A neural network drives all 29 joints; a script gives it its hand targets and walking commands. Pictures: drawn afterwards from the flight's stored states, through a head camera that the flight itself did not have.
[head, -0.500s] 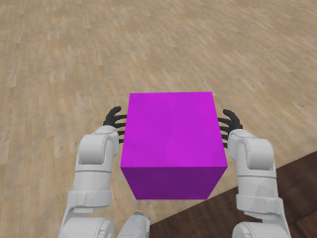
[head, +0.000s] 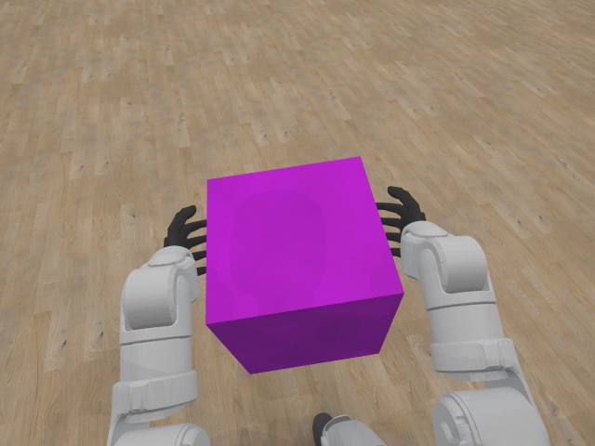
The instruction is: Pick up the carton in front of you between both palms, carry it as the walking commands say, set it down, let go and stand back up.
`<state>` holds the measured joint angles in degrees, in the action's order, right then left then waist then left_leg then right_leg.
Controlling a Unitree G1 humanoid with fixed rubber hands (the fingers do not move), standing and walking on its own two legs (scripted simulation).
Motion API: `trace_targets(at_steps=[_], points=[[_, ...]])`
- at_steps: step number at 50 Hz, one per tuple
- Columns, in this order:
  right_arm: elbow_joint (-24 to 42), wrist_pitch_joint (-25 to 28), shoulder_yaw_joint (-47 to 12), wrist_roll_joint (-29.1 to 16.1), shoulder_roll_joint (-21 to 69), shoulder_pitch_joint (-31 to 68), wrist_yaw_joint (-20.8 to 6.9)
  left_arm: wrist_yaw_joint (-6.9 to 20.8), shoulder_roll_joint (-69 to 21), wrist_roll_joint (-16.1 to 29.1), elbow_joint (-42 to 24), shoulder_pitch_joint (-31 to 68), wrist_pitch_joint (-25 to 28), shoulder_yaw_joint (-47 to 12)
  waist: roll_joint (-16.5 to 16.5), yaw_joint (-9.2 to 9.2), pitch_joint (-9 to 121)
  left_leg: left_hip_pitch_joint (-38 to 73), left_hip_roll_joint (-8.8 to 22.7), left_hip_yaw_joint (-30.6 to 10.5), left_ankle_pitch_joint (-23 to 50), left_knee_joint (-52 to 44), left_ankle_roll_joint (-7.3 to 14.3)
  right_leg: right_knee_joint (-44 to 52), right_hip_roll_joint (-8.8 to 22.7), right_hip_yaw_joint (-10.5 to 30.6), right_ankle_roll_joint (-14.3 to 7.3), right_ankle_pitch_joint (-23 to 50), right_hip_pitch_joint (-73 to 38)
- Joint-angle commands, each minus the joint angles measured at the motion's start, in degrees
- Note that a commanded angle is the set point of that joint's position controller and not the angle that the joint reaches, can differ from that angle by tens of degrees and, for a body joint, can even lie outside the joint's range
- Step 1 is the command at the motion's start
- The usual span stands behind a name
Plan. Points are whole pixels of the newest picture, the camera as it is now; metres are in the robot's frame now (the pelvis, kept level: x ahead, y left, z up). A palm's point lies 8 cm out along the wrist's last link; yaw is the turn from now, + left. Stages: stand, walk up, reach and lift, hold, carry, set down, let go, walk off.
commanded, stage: carry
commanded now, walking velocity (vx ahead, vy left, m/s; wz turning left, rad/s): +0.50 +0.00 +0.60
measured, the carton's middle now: (300, 274) +0.36 -0.05 +0.01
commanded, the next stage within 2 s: none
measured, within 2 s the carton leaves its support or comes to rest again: neither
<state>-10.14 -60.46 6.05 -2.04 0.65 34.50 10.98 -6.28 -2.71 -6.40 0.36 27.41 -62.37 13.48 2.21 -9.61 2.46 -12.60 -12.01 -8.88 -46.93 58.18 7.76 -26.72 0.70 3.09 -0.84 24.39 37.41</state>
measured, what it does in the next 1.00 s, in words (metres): goes down: right foot 0.14 m lower, then left foot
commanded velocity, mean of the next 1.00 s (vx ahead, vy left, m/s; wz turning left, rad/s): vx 0.50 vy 0.00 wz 0.01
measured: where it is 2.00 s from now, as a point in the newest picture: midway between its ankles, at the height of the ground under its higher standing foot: (240, 236)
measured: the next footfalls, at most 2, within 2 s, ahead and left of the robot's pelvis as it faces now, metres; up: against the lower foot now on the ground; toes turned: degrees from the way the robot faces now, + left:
right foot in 0.04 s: +0.24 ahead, -0.11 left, -0.14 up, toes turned +1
left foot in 0.50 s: +0.46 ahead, +0.10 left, -0.14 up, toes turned +12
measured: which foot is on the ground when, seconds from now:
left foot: down 0.00-0.08, up 0.10-0.48, down 0.50-0.98, up 1.00-1.00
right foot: up 0.00-0.02, down 0.04-0.50, up 0.52-0.96, down 0.98-1.00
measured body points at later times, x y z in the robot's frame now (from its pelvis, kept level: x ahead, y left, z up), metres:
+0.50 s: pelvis +0.31 -0.01 -0.08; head +0.35 +0.00 +0.37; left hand +0.63 +0.21 +0.01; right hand +0.69 -0.09 +0.01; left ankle +0.42 +0.09 -0.79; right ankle +0.21 -0.11 -0.79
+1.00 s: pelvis +0.59 +0.00 -0.06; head +0.57 +0.00 +0.39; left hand +0.87 +0.19 +0.03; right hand +0.91 -0.11 +0.03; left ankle +0.43 +0.09 -0.79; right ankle +0.70 -0.08 -0.80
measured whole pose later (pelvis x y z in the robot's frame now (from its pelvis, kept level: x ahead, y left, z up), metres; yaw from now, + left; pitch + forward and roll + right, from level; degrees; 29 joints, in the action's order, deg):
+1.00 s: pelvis +0.59 +0.00 -0.06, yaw +7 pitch +4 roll -1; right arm 9.9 -66.9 10.0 8.2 8.8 16.9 5.7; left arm -6.1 -8.4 -8.2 -10.7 15.5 -68.6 9.0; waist -1.4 0.1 8.4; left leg -2.8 3.0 5.4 -25.9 26.7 -0.4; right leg -24.4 1.5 -11.6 -1.7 -4.2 24.2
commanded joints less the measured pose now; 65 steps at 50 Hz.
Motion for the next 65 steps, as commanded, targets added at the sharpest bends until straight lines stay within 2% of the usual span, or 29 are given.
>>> trace_targets(at_steps=[1,2,3,4,5,6,7,9,12,14,17,21,24,25,26,27,28,30,32,38,44,48,49,50,51,52,55,58,65], points=[[6.4,0.5,-35.4,-24.7,63.9,31.7,-19.4,9.0,-52.2,19.3,-4.7,38.3,2.0,-39.0,-9.4,5.12,20.1,2.0,6.5,-2.8,42.2,7.6,0.9,13.6,1.2,-3.7,-0.9,12.4,-25.6],[5.4,0.3,-35.0,-23.7,62.7,32.7,-19.3,9.1,-50.7,18.9,-4.0,38.7,1.4,-38.5,-8.2,9.06,21.3,-0.4,7.1,-0.6,42.0,15.2,0.2,13.1,3.5,-5.3,-0.1,8.6,-34.5],[3.1,-0.2,-34.1,-22.9,61.9,31.6,-19.0,9.4,-49.4,19.4,-2.1,37.6,0.6,-38.1,-2.8,11.93,23.6,-12.2,6.0,1.5,19.6,26.7,-1.8,3.6,8.2,-0.4,-0.4,3.3,-48.5],[3.3,-1.2,-34.2,-23.8,62.4,33.1,-18.9,9.6,-46.6,19.2,1.0,37.7,0.3,-36.9,11.8,8.68,30.0,-35.8,5.5,2.0,-0.1,43.2,-5.4,-19.0,24.1,12.8,-8.2,42.5,-72.2],[2.7,-2.2,-32.1,-23.0,59.8,32.6,-18.1,9.5,-47.5,20.6,3.4,34.9,-0.3,-36.4,10.7,14.80,37.1,-45.6,7.5,2.3,6.1,49.8,-6.4,-16.3,27.5,22.4,-14.6,26.3,-78.6],[5.0,-2.7,-31.9,-22.4,59.6,33.8,-17.5,9.5,-49.2,22.3,1.5,35.8,0.0,-37.2,9.2,16.30,40.1,-45.4,9.8,2.3,10.5,47.0,-6.2,-8.7,26.1,28.4,-17.1,-5.2,-72.5],[8.4,-2.5,-32.3,-22.2,60.1,37.0,-17.0,9.8,-53.4,25.2,-2.3,39.8,0.1,-38.9,-0.4,14.88,37.3,-39.2,11.2,3.5,14.3,39.7,-5.8,-2.2,20.4,26.8,-14.1,-22.2,-60.6],[12.3,-2.3,-31.7,-20.4,61.8,39.4,-15.9,10.7,-59.6,29.4,-8.3,48.5,0.5,-42.1,1.6,13.32,31.2,-35.8,13.4,3.1,21.7,31.7,-5.6,-2.9,17.9,23.3,-14.1,-18.6,-47.9],[14.6,-1.1,-31.5,-17.1,62.2,35.9,-14.0,12.0,-63.0,33.6,-11.2,49.3,0.8,-45.0,4.3,12.94,28.1,-36.5,14.0,6.0,21.8,18.0,-5.4,-0.8,15.0,17.2,-13.6,-24.7,-42.7],[15.7,0.0,-32.1,-15.0,61.4,33.4,-13.0,13.0,-63.5,34.5,-11.0,47.6,1.3,-46.2,6.8,13.77,28.0,-36.3,14.1,8.4,23.4,11.1,-5.5,-0.8,15.2,14.4,-14.3,-15.4,-43.1],[16.7,1.3,-33.5,-12.3,59.8,30.1,-12.6,14.4,-63.0,34.8,-9.7,44.7,2.3,-47.7,8.1,14.31,28.4,-32.8,14.0,9.8,31.2,-0.7,-4.9,-1.5,13.8,9.1,-12.3,-5.6,-44.2],[16.8,1.8,-34.9,-11.5,57.5,28.5,-13.3,14.9,-61.0,34.0,-9.1,43.4,3.2,-48.9,6.5,14.87,24.8,-22.9,10.7,14.6,38.1,-17.6,-3.9,-2.2,11.2,1.7,-9.1,-2.6,-41.0],[15.9,1.0,-35.2,-13.1,55.7,27.7,-14.3,14.0,-58.5,32.4,-7.8,42.3,2.7,-48.4,3.4,9.80,25.9,-1.7,8.5,19.3,45.8,-33.7,-3.3,-10.3,9.6,-5.5,-4.4,2.1,-35.0],[14.8,0.5,-34.9,-13.6,55.3,26.3,-14.8,13.6,-57.1,31.2,-6.8,41.3,2.3,-47.7,2.1,8.15,28.4,9.6,12.5,15.0,46.8,-32.9,-2.3,-17.5,8.5,-7.3,-2.7,-5.1,-28.5],[13.6,-0.2,-34.1,-13.9,54.1,25.2,-15.2,13.4,-56.4,29.9,-5.5,39.2,1.7,-46.9,-6.0,8.05,32.2,19.7,26.6,-2.0,56.9,-30.5,-0.7,-27.5,6.6,-8.9,-0.2,-31.2,-20.3],[11.1,-0.6,-34.0,-13.7,53.1,24.8,-15.6,13.2,-56.2,29.2,-4.1,38.0,0.7,-45.4,-19.5,8.45,35.7,34.9,35.6,-23.1,57.5,-34.5,7.8,-40.0,-2.0,-7.2,1.8,-54.8,-0.8],[10.4,-1.5,-33.9,-14.6,54.7,21.9,-16.0,12.6,-55.8,28.2,-4.8,37.1,0.1,-45.3,-17.1,8.01,33.0,35.4,34.3,-23.8,52.3,-36.0,7.9,-44.1,-0.4,-3.6,0.6,-56.0,5.8],[13.1,-1.9,-35.2,-17.3,58.1,29.4,-17.0,12.5,-57.1,27.1,-3.1,39.3,-0.3,-43.5,-9.3,8.16,27.5,29.5,30.9,-14.3,59.7,-36.8,4.0,-41.9,2.3,-3.9,0.1,-51.6,7.4],[15.3,-2.4,-36.9,-20.2,61.3,34.0,-17.9,12.3,-58.6,26.5,-3.7,40.4,-0.5,-42.8,-6.2,8.42,25.3,23.5,29.4,-8.1,61.5,-39.4,1.6,-34.6,3.7,-3.7,0.8,-47.2,3.0],[17.7,-5.5,-36.0,-21.5,63.1,30.3,-19.9,10.7,-60.4,23.0,-6.0,33.4,-2.0,-41.8,-9.4,8.49,24.1,23.2,26.5,2.4,63.0,-42.9,0.7,-18.6,2.0,-8.2,2.7,-40.3,-0.8],[17.1,-7.8,-35.3,-16.9,63.6,16.6,-21.5,12.6,-61.5,22.0,-11.2,25.8,-4.9,-44.6,-11.7,8.12,16.8,20.8,24.6,9.6,63.4,-44.2,-1.1,-2.5,1.4,-12.3,2.8,-29.5,-5.5],[19.6,-8.0,-36.9,-14.3,63.0,9.6,-21.4,15.0,-61.4,23.6,-14.2,21.4,-5.9,-46.9,-9.7,9.31,17.3,13.9,22.3,15.5,65.4,-31.8,-4.1,6.6,-1.0,-17.1,0.9,-27.9,-23.3],[20.3,-8.0,-37.4,-13.9,62.4,7.8,-21.2,15.6,-61.1,23.6,-14.4,19.6,-6.0,-47.1,-7.7,9.88,20.6,5.6,21.0,16.9,60.2,-24.4,-5.7,4.5,1.6,-14.4,-0.3,-30.5,-35.3],[21.6,-8.2,-38.0,-13.6,61.9,7.5,-21.3,16.0,-59.8,23.1,-14.4,16.9,-6.1,-46.6,2.2,10.91,24.2,-5.1,18.3,18.4,43.0,-10.1,-7.8,7.1,13.6,3.2,-3.5,-35.4,-45.1],[23.4,-8.7,-39.2,-14.1,63.4,7.9,-21.4,16.1,-59.3,22.1,-13.5,15.5,-5.5,-46.5,15.6,11.13,24.1,-23.9,11.3,16.2,23.0,1.1,-8.6,10.4,23.2,23.2,-11.1,-36.2,-55.9],[23.9,-8.5,-39.3,-14.5,63.7,7.2,-21.5,16.4,-61.1,22.8,-14.2,14.0,-5.4,-46.8,13.2,10.81,22.4,-29.3,13.5,10.5,18.3,8.9,-7.1,12.1,24.4,25.3,-12.5,-34.7,-53.3],[27.5,-7.4,-40.7,-16.2,65.9,6.7,-21.5,16.8,-63.5,25.2,-19.8,15.3,-4.9,-48.3,0.9,10.30,19.5,-26.6,19.0,8.2,25.4,4.3,-6.0,15.1,20.6,12.0,-8.8,-33.1,-41.9],[28.9,-7.0,-41.2,-15.8,65.8,3.7,-20.8,16.8,-62.0,26.2,-22.5,14.0,-4.9,-48.9,3.9,10.39,18.9,-21.8,18.3,11.8,29.3,-6.4,-7.3,18.0,17.4,2.3,-7.7,-35.7,-37.4],[29.6,-7.9,-40.9,-14.5,61.7,-1.0,-20.0,16.8,-56.7,25.0,-23.2,8.9,-6.3,-48.2,5.4,10.64,13.6,-18.4,16.4,18.1,41.5,-25.5,-8.2,16.9,13.9,-7.0,-6.2,-25.7,-37.6]])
